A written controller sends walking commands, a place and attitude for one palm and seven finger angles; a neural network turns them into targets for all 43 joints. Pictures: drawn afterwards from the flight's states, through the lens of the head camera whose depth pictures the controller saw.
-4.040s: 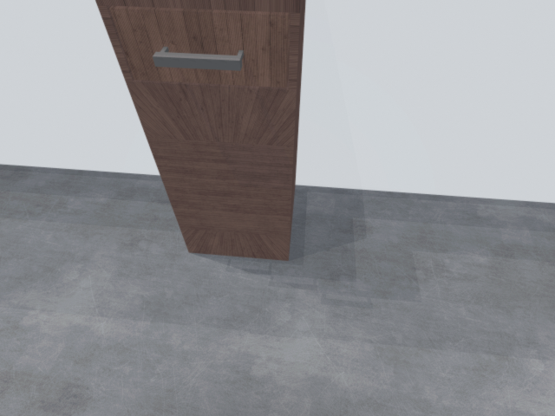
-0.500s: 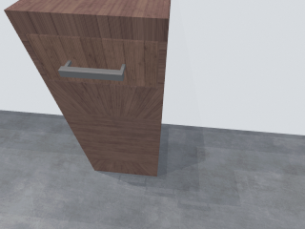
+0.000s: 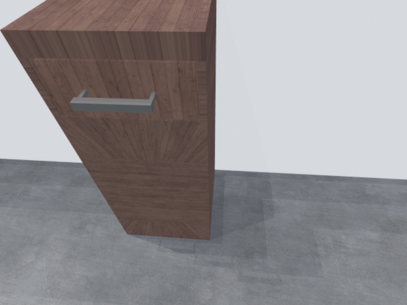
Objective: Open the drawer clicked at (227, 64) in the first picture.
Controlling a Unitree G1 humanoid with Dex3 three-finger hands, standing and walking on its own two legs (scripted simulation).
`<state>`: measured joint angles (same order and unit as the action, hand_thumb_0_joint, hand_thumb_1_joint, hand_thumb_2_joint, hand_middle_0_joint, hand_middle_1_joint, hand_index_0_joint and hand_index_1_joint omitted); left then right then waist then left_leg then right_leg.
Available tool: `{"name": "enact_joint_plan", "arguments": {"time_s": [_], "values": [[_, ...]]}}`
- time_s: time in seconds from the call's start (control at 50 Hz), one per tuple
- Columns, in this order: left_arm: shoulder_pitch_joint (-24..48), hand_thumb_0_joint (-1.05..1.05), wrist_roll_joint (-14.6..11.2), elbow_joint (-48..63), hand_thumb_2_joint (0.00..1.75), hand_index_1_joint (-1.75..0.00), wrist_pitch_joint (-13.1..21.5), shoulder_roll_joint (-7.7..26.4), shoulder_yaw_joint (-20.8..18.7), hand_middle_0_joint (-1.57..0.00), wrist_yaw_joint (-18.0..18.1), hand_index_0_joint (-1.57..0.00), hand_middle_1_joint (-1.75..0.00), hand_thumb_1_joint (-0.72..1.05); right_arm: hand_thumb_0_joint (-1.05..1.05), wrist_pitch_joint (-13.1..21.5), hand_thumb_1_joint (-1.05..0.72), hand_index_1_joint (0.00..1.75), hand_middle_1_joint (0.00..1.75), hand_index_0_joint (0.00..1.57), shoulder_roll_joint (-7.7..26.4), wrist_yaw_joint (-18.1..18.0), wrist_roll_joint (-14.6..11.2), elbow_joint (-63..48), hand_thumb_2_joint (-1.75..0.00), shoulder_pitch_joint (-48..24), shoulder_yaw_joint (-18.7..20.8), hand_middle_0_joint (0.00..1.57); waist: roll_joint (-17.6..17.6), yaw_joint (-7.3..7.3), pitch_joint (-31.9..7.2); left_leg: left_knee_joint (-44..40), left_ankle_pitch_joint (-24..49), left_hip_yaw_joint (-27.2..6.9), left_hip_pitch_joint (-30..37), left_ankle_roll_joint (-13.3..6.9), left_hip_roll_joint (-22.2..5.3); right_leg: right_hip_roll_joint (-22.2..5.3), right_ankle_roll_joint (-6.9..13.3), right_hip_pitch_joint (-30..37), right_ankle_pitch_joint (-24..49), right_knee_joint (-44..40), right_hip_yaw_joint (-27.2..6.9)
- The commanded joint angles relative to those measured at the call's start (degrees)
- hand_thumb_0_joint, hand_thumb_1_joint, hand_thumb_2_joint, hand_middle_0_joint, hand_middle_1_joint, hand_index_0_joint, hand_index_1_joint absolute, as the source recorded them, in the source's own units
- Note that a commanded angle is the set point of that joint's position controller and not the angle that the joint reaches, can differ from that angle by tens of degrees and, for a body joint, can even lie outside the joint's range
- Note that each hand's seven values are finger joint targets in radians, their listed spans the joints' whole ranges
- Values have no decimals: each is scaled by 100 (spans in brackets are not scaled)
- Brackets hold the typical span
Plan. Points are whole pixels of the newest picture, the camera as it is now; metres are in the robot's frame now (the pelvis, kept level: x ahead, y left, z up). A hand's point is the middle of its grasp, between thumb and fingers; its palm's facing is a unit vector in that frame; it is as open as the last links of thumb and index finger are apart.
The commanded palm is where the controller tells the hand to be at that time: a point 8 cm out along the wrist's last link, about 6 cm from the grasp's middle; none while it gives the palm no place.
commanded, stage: raise the hand with hooked fingers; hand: left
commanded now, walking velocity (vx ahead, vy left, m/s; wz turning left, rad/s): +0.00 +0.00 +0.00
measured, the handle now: (115, 99) +0.54 +0.25 +0.12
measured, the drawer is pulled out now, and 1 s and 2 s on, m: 0.00 0.00 0.00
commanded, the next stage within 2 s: move the hooked fingers above the handle in 1.90 s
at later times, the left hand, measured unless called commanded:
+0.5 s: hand (94, 296) +0.15 +0.21 -0.03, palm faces -0.01 -0.11 -0.99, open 9.1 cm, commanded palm +0.15 +0.22 +0.05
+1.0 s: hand (63, 216) +0.24 +0.25 +0.10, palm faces +0.11 -0.08 -0.99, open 12.0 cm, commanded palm +0.21 +0.25 +0.16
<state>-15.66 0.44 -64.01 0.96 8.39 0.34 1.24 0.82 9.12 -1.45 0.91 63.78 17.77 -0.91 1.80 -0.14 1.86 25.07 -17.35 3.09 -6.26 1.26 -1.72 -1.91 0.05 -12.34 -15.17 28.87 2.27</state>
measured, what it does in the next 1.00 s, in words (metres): stands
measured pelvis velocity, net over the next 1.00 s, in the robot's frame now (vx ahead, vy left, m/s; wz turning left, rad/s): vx -0.01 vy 0.02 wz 0.01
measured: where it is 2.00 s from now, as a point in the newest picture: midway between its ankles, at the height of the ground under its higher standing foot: outside the picture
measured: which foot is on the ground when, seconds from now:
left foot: down 0.00-1.00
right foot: down 0.00-1.00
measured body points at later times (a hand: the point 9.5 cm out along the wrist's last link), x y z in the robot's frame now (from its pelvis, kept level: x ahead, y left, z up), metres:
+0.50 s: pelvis -0.03 -0.01 -0.03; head +0.00 -0.03 +0.42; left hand +0.14 +0.22 +0.03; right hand +0.24 -0.23 -0.08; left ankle -0.04 +0.13 -0.74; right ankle +0.00 -0.12 -0.74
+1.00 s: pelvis -0.01 +0.02 +0.00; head +0.00 -0.02 +0.45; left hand +0.23 +0.25 +0.15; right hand +0.17 -0.20 -0.12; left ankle -0.04 +0.13 -0.74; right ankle +0.00 -0.12 -0.74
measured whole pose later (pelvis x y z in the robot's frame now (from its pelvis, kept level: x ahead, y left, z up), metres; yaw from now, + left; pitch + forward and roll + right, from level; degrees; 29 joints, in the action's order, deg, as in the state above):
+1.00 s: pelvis -0.01 +0.02 +0.00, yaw +1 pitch +0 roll +0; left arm -9.2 52.6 12.2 0.1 27.7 0.5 5.0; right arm -6.0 15.2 0.1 1.5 36.2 9.3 0.3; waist 4.8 5.5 0.9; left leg 27.2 -16.9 3.1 -10.0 -0.3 -0.4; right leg -3.3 -1.3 -14.8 -13.5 28.6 2.0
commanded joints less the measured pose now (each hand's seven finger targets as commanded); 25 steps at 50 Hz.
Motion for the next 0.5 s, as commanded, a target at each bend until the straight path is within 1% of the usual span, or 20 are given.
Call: {"name": "enact_joint_plan", "arguments": {"time_s": [0.0, 0.02, 0.04, 0.06, 0.08, 0.1, 0.12, 0.14, 0.16, 0.18, 0.22, 0.24, 0.26, 0.28, 0.32, 0.34, 0.36, 0.42, 0.44, 0.48], "values": [[3821, 0, 957, 8369, 89, -32, 1237, 2489, 78, -20, 266, -20, -32, 88, 0, 985, -90, 30, 30, 20, 1520, -315, -352, -2371, -90, -368, 167, 20, 517, -230, -2479, -64, 1848, -50, 423, -409, 177, -185, 231, 753, 3093, 69, -1137], [1072, 0, 1077, 6890, 88, -33, 761, 2272, -290, -20, 754, -20, -33, 85, 0, 1473, -90, 30, 30, 20, 1113, -527, -239, -2158, -90, -741, 284, 20, 1646, 262, -2432, -50, 2621, -19, 541, -396, 95, 12, 350, 499, 1542, 290, -573], [-233, 0, 1047, 6480, 87, -34, -113, 1162, 220, -21, 1067, -21, -34, 83, 0, 1651, -90, 30, 30, 20, 835, -511, -458, -2190, -90, -840, 347, 20, 1443, 186, -1425, -131, 2241, -121, -143, -173, 59, 115, 308, 19, 738, 240, -249], [-311, 0, 1405, 6518, 86, -36, -228, 662, 579, -21, 1106, -21, -36, 81, 0, 1757, -90, 30, 30, 20, 862, -486, -410, -2189, -90, -775, 275, 20, 766, 58, -946, -32, 1857, -92, -463, -203, 71, 161, 213, -290, 757, 127, -137], [129, 0, 1843, 6998, 85, -37, -163, 1156, 378, -21, 1264, -21, -37, 78, 0, 1808, -90, 30, 30, 20, 1078, -463, -317, -2490, -90, -1094, 306, 20, 367, -26, -326, 84, 1313, -301, -790, -239, 134, 191, 246, -763, 506, 69, -293], [-125, 0, 2475, 6907, 84, -39, -116, 1374, 214, -21, 1438, -21, -39, 76, 0, 1731, -90, 30, 30, 20, 1180, -411, -122, -2557, -90, -974, 322, 20, -149, -45, -636, 250, 967, -257, -987, -268, 199, 198, 233, -989, 53, 97, -201], [-536, 0, 3060, 6750, 83, -40, -115, 1241, 305, -21, 1580, -21, -40, 74, 0, 1621, -90, 30, 30, 20, 1112, -356, -9, -2812, -90, -996, 350, 20, -648, 20, -539, 412, 735, -253, -1291, -259, 268, 229, 228, -1256, -371, 101, -185], [-1072, 0, 3612, 6600, 82, -42, -138, 1231, 249, -21, 1699, -21, -42, 71, 0, 1501, -90, 30, 30, 20, 1117, -267, 49, -3107, -90, -1091, 422, 20, -576, 255, -541, 483, 598, -207, -1483, -217, 355, 223, 250, -1223, -736, 76, -319], [-1624, 0, 4138, 6399, 81, -43, -110, 1228, 194, -22, 1832, -22, -43, 69, 0, 1307, -90, 30, 30, 20, 1085, -168, 110, -3290, -90, -1157, 473, 20, -999, 418, -620, 585, 437, -133, -1692, -175, 369, 250, 271, -1248, -1071, 100, -380], [-1998, 0, 4594, 6267, 80, -45, -68, 1045, 357, -22, 1933, -22, -45, 67, 0, 1089, -90, 30, 30, 20, 1107, -62, 208, -3514, -90, -1317, 501, 20, -1249, 522, -343, 631, 217, -123, -1992, -158, 392, 260, 299, -1349, -1234, 74, -495], [-2269, 0, 5245, 6300, 78, -48, 59, 943, 416, -22, 2038, -22, -48, 62, 0, 621, -90, 30, 30, 20, 1117, 157, 256, -3828, -90, -1572, 502, 20, -1507, 664, -224, 750, 50, -47, -2315, -147, 417, 237, 363, -1304, -1035, 125, -689], [-2161, 0, 5496, 6554, 77, -50, 141, 1161, 203, -22, 2075, -22, -50, 60, 0, 425, -90, 30, 30, 20, 1107, 264, 231, -3947, -90, -1680, 510, 20, -1467, 798, -434, 793, 216, -41, -2369, -158, 440, 214, 403, -1080, -697, 228, -815], [-1919, 0, 5725, 6985, 76, -51, 193, 1401, 60, -22, 2122, -22, -51, 57, 0, 255, -90, 30, 30, 20, 1095, 331, 238, -4078, -90, -1859, 484, 20, -1333, 864, -766, 852, 319, 4, -2406, -174, 462, 174, 402, -884, -378, 375, -862], [-1901, 0, 5889, 7115, 75, -53, 211, 1540, -94, -22, 2170, -22, -53, 55, 0, 130, -90, 30, 30, 20, 1030, 370, 213, -4152, -90, -1904, 453, 20, -1151, 905, -950, 893, 372, 41, -2395, -191, 482, 158, 398, -746, -190, 485, -850], [-1380, 0, 6162, 7636, 73, -55, 229, 1861, -303, -23, 2268, -23, -55, 50, 0, -32, -90, 30, 30, 20, 970, 404, 236, -4279, -90, -1933, 431, 20, -772, 854, -1266, 1004, 480, 61, -2189, -225, 524, 165, 385, -702, 154, 546, -988], [-928, 0, 6266, 7837, 72, -57, 232, 2043, -437, -23, 2349, -23, -57, 48, 0, -102, -90, 30, 30, 20, 948, 392, 251, -4243, -90, -1901, 438, 20, -774, 777, -1307, 1076, 418, 18, -2128, -228, 553, 184, 371, -809, -5, 538, -1074], [-630, 0, 6337, 7992, 71, -58, 211, 2058, -406, -23, 2408, -23, -58, 46, 0, -147, -90, 30, 30, 20, 925, 373, 298, -4318, -90, -1913, 430, 20, -664, 721, -1347, 1152, 350, 3, -1964, -250, 575, 177, 362, -965, -126, 480, -1136], [624, 0, 6285, 8512, 68, -63, 282, 2296, -463, -24, 2492, -24, -63, 39, 0, -213, -90, 30, 30, 20, 894, 297, 377, -4274, -90, -1882, 464, 20, -70, 421, -1729, 1457, 480, -72, -1249, -297, 562, 151, 353, -1382, -111, 468, -1152], [1097, 0, 6216, 8814, 67, -64, 338, 2367, -447, -24, 2496, -24, -64, 36, 0, -205, -90, 30, 30, 20, 882, 271, 405, -4276, -90, -1881, 453, 20, -5, 295, -1773, 1549, 444, -158, -1090, -303, 551, 153, 327, -1540, -243, 467, -1117], [1158, 0, 6054, 8559, 65, -68, 380, 2243, -284, -24, 2401, -24, -68, 32, 0, -173, -90, 30, 30, 20, 872, 223, 401, -4202, -90, -1894, 427, 20, 175, 210, -1683, 1559, 414, -170, -871, -323, 515, 156, 303, -1669, -297, 413, -902]]}}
